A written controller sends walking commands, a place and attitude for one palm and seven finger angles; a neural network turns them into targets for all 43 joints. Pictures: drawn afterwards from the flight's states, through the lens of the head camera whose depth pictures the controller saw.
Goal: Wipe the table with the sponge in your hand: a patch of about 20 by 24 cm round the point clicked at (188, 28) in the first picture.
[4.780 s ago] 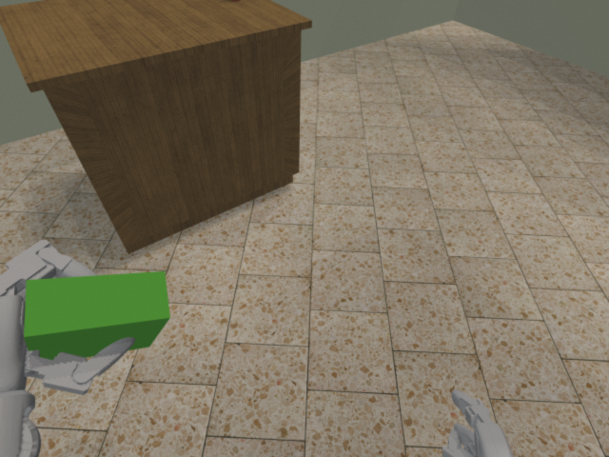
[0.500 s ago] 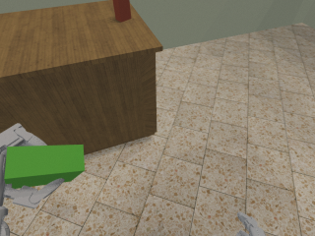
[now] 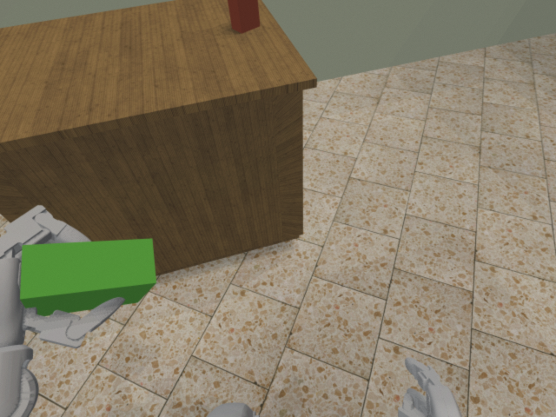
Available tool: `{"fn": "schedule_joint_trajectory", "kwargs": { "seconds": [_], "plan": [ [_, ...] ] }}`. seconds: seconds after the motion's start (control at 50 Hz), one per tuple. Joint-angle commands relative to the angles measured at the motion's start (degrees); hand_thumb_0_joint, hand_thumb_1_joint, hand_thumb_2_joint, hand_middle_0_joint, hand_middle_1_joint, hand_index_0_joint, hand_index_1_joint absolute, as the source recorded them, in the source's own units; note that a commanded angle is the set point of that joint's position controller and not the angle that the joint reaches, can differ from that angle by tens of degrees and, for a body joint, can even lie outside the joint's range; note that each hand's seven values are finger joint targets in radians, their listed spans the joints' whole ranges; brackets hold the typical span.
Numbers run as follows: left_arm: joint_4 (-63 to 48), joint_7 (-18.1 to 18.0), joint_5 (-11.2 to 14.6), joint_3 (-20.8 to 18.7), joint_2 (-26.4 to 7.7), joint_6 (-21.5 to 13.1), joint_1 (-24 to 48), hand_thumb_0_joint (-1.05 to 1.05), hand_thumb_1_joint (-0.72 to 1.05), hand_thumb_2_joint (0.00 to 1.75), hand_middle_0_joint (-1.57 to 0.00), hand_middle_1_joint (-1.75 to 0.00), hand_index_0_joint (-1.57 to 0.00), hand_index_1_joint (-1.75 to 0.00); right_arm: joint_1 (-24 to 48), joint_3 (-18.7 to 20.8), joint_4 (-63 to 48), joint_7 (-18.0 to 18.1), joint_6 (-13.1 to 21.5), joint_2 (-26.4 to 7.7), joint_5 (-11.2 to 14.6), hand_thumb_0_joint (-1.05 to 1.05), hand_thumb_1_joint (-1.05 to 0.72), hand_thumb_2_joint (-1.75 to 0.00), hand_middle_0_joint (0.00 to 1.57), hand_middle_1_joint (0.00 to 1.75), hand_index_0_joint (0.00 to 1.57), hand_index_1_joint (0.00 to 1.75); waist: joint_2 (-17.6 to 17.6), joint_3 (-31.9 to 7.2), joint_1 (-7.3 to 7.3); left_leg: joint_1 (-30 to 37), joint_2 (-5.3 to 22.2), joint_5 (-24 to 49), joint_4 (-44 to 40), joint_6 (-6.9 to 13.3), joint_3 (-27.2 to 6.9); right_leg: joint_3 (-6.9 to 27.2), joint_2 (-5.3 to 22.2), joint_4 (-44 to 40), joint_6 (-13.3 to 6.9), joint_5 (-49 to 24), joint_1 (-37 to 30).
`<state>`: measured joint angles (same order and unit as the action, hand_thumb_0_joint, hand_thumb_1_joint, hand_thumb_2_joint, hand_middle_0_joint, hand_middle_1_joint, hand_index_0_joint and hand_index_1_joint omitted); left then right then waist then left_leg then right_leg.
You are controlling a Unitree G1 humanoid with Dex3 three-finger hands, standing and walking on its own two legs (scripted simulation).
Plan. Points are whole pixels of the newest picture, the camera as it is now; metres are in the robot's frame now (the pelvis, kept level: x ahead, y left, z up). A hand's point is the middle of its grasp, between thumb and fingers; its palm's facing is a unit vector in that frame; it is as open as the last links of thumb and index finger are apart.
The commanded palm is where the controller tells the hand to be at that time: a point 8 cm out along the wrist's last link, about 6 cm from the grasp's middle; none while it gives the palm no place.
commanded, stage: take the last steps up to it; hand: left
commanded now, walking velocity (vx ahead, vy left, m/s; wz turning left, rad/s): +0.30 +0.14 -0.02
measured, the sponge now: (108, 277) +0.23 +0.20 +0.15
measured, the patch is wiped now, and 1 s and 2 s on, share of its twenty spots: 0.00 0.00 0.00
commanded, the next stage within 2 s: come to a stop and stand still in 1.72 s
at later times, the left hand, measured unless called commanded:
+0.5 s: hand (92, 184) +0.34 +0.26 +0.18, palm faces +0.33 -0.82 -0.47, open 9.3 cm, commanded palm +0.29 +0.31 +0.19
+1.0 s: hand (99, 123) +0.47 +0.30 +0.18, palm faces +0.36 -0.82 -0.44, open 9.3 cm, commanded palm +0.40 +0.34 +0.19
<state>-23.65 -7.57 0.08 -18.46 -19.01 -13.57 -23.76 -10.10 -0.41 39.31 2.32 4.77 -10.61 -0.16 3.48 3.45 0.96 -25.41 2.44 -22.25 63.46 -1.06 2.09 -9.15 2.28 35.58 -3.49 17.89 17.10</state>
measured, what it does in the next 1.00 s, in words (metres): walks ahead: left foot, then right foot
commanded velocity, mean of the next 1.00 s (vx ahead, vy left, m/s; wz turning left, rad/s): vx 0.30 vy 0.11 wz -0.01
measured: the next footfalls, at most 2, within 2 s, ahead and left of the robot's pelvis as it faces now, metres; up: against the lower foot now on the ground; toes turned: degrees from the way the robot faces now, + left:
left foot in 0.26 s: +0.15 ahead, +0.17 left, +0.00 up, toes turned +8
right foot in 0.54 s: +0.19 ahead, -0.06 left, +0.00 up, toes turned -12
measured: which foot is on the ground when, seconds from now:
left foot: up 0.00-0.24, down 0.26-0.54, up 0.56-0.86, down 0.88-1.00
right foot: down 0.00-0.26, up 0.28-0.52, down 0.54-0.90, up 0.92-1.00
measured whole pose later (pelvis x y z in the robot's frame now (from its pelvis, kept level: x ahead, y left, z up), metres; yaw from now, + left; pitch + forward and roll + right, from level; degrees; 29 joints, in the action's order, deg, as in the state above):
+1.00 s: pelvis +0.23 +0.07 +0.00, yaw -3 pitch +0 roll +1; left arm -28.9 -9.3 0.6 -22.8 -24.1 -13.8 -23.7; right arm -9.4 2.1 34.2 3.6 5.7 -10.4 0.5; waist -2.8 4.1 -0.8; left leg -18.4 3.4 -14.3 33.0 1.5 9.5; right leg -3.4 3.9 63.4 0.9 30.9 23.4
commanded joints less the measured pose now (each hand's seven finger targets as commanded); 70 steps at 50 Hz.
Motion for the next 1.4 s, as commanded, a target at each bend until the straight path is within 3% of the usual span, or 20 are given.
{"fn": "schedule_joint_trajectory", "kwargs": {
  "seconds": [0.0,0.18,0.22,0.24,0.28,0.38,0.48,0.5,0.52,0.54,0.66,0.82,0.84,0.88,0.9,0.94,1.04,1.18,1.24,1.38],
  "plan": [
    [-14.3,-1.3,1.1,-10.6,-13.2,-5.3,1.0,0.0,0.1,1.3,-1.2,-1.6,-1.2,-1.6,5.3,2.6,-10.1,0.4,2.0,-5.8,0.2,0.0,-0.9,-0.9,0.2,0.3,0.2,0.3,-9.1,-6.4,-0.88,-12.0,4.1,4.0,0.6,-0.8,-2.4,17.4,17.6,-18.9,-5.2,-16.6,-11.7],
    [-19.2,-3.8,1.0,-10.2,-12.3,-3.8,0.0,0.0,0.1,1.3,-1.2,-1.6,-1.2,-1.6,2.2,3.7,-13.2,1.5,3.2,-5.9,-0.2,0.0,-0.9,-0.9,0.2,0.3,0.2,0.3,-9.1,-10.6,-0.31,13.0,-1.1,10.7,-37.2,1.0,9.7,11.1,11.8,-9.6,-1.8,-12.7,-9.6],
    [-18.7,-3.7,1.3,-9.3,-11.4,-4.1,0.9,0.0,0.1,1.3,-1.2,-1.6,-1.2,-1.6,0.9,4.7,-13.6,2.0,3.3,-8.1,0.4,0.0,-0.9,-0.9,0.2,0.3,0.2,0.3,1.2,-11.6,-1.8,24.6,6.5,14.4,-41.6,5.0,-0.2,6.8,6.2,6.2,1.9,-10.0,0.0],
    [-19.8,-3.6,1.4,-9.1,-11.2,-4.5,1.9,0.0,0.1,1.3,-1.2,-1.6,-1.2,-1.6,1.0,5.2,-13.9,1.7,3.1,-9.1,0.8,0.0,-0.9,-0.9,0.2,0.3,0.2,0.3,11.0,-13.0,-1.7,31.7,16.5,26.4,-41.8,10.2,-14.1,2.5,0.9,18.1,4.4,9.0,11.2],
    [-16.3,-2.9,1.0,-10.6,-14.2,-4.5,2.2,0.0,0.1,1.3,-1.2,-1.6,-1.2,-1.6,1.9,4.3,-12.7,1.7,3.7,-7.5,0.3,0.0,-0.9,-0.9,0.2,0.3,0.2,0.3,12.6,-9.2,-1.85,24.8,22.3,19.0,-46.6,17.1,-23.1,7.6,2.7,31.0,4.2,17.9,18.7],
    [-21.5,-2.3,1.6,-8.5,-10.7,-4.0,-3.4,0.0,0.1,1.3,-1.2,-1.6,-1.2,-1.6,2.1,3.9,-11.6,0.7,5.5,-7.5,0.8,0.0,-0.9,-0.9,0.2,0.3,0.2,0.3,10.7,-8.6,-0.88,18.6,14.6,21.9,-44.6,11.7,-4.9,2.4,2.6,14.8,4.9,7.1,10.5],
    [-16.7,-2.8,1.4,-9.7,-11.7,-2.7,-2.2,0.0,0.1,1.3,-1.2,-1.6,-1.2,-1.6,2.7,3.2,-11.4,1.6,4.7,-7.2,0.6,0.0,-0.9,-0.9,0.2,0.3,0.2,0.3,6.1,-9.4,-0.37,10.1,11.2,13.2,-34.6,6.5,1.8,-1.5,-0.2,-6.6,4.3,-1.8,-8.4],
    [-14.5,-2.7,0.9,-10.1,-12.5,-2.4,-1.6,0.0,0.1,1.3,-1.2,-1.6,-1.2,-1.6,2.2,3.2,-11.4,1.8,4.0,-6.5,0.6,0.0,-0.9,-0.9,0.2,0.3,0.2,0.3,-2.5,-10.0,-0.36,3.8,7.9,8.2,-24.5,4.9,4.1,6.7,4.8,-10.9,1.7,-2.6,-13.8],
    [-13.5,-2.8,0.9,-10.9,-14.0,-2.2,0.0,0.0,0.1,1.3,-1.2,-1.6,-1.2,-1.6,2.8,2.7,-12.0,1.6,3.4,-5.1,0.6,0.0,-0.9,-0.9,0.2,0.3,0.2,0.3,-17.3,-9.2,-0.61,-8.8,0.8,-2.7,-10.1,2.0,7.9,28.4,17.0,-16.6,-3.9,-5.7,-19.6],
    [-11.0,-2.8,1.9,-13.2,-15.1,-2.2,1.1,0.0,0.1,1.3,-1.2,-1.6,-1.2,-1.6,3.9,2.9,-12.2,1.3,3.8,-6.1,0.4,0.0,-0.9,-0.9,0.2,0.3,0.2,0.3,-20.3,-8.3,0.4,-14.2,0.1,-8.6,0.8,0.9,1.7,39.3,24.2,-20.7,-7.5,-4.7,-17.7],
    [-15.1,-1.6,1.0,-9.3,-11.7,-4.9,0.7,0.0,0.1,1.3,-1.2,-1.6,-1.2,-1.6,4.1,2.5,-10.3,0.6,1.8,-5.9,0.1,0.0,-0.9,-0.9,0.2,0.3,0.2,0.3,-10.4,-7.2,-1.27,-10.8,4.2,3.0,-3.7,-0.6,-0.6,13.2,17.8,-16.4,-4.6,-28.2,-13.1],
    [-21.9,-4.1,0.9,-10.1,-12.7,-4.0,0.2,0.0,0.1,1.3,-1.2,-1.6,-1.2,-1.6,1.8,3.8,-13.7,1.6,3.1,-5.7,-0.1,0.0,-0.9,-0.9,0.2,0.3,0.2,0.3,-8.1,-12.0,-0.65,14.1,-1.1,12.5,-37.8,1.0,9.5,7.3,11.9,-6.4,-1.3,-19.1,-11.7],
    [-21.8,-4.1,1.0,-10.4,-12.9,-4.3,0.6,0.0,0.1,1.3,-1.2,-1.6,-1.2,-1.6,0.9,4.4,-13.8,1.9,3.0,-6.7,0.1,0.0,-0.9,-0.9,0.2,0.3,0.2,0.3,-2.1,-12.8,-1.51,21.2,0.9,13.9,-39.9,2.3,7.0,6.2,9.9,1.6,0.3,-17.5,-6.9],
    [-21.3,-3.9,1.4,-10.1,-12.4,-5.1,1.7,0.0,0.1,1.3,-1.2,-1.6,-1.2,-1.6,0.6,5.1,-14.6,1.4,3.1,-8.3,0.7,0.0,-0.9,-0.9,0.2,0.3,0.2,0.3,14.7,-13.5,-1.52,31.4,19.1,29.4,-43.5,12.5,-20.2,2.9,-0.4,25.8,4.1,18.7,13.4],
    [-19.0,-3.2,1.3,-11.3,-15.7,-5.2,2.0,0.0,0.1,1.3,-1.2,-1.6,-1.2,-1.6,1.5,4.3,-13.8,1.5,3.9,-7.8,0.2,0.0,-0.9,-0.9,0.2,0.3,0.2,0.3,14.8,-12.4,-1.45,26.8,22.0,22.1,-45.9,15.1,-25.9,6.9,0.8,33.4,3.7,19.9,16.3],
    [-19.1,-2.6,1.6,-11.1,-14.0,-4.7,1.2,0.0,0.1,1.3,-1.2,-1.6,-1.2,-1.6,1.8,4.5,-12.2,1.1,4.3,-7.3,1.0,0.0,-0.9,-0.9,0.2,0.3,0.2,0.3,8.4,-9.4,-1.77,24.9,20.4,19.7,-45.3,16.6,-20.2,8.9,3.6,35.4,4.5,13.8,22.2],
    [-22.3,-1.8,1.9,-8.9,-10.4,-3.9,-4.3,0.0,0.1,1.3,-1.2,-1.6,-1.2,-1.6,1.6,3.9,-11.9,0.5,5.5,-7.2,0.7,0.0,-0.9,-0.9,0.2,0.3,0.2,0.3,10.3,-10.2,-0.81,17.4,13.8,22.9,-45.5,11.2,-3.9,2.8,2.8,18.1,5.2,4.5,11.7],
    [-13.3,-2.4,1.3,-8.7,-11.0,-1.9,1.8,0.0,0.1,1.3,-1.2,-1.6,-1.2,-1.6,2.4,2.9,-11.3,2.2,4.4,-7.0,0.6,0.0,-0.9,-0.9,0.2,0.3,0.2,0.3,3.4,-8.3,-0.66,8.8,11.3,8.2,-35.7,6.3,1.0,-0.5,-0.2,-7.2,4.6,-1.7,-8.1],
    [-11.7,-2.7,1.4,-11.1,-14.9,-1.7,5.6,0.0,0.1,1.3,-1.2,-1.6,-1.2,-1.6,3.7,2.3,-12.0,1.9,4.2,-5.7,0.3,0.0,-0.9,-0.9,0.2,0.3,0.2,0.3,-19.7,-7.3,0.54,-10.1,-0.4,-10.8,-2.8,0.9,2.5,38.3,23.0,-21.6,-7.7,-0.9,-13.5],
    [-18.1,-2.5,1.0,-10.1,-12.7,-3.8,-0.3,0.0,0.1,1.3,-1.2,-1.6,-1.2,-1.6,4.2,2.0,-11.8,1.1,2.1,-5.3,-0.1,0.0,-0.9,-0.9,0.2,0.3,0.2,0.3,-10.1,-9.0,-0.53,-2.0,2.1,1.8,-13.4,-0.1,2.3,12.9,16.0,-16.2,-4.8,-27.0,-10.8]
  ]
}}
